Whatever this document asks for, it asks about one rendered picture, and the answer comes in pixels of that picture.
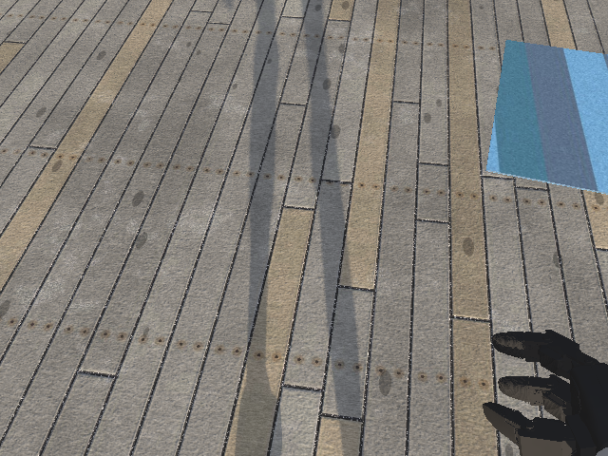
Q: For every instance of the right robot hand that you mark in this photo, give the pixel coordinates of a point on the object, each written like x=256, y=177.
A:
x=582, y=404

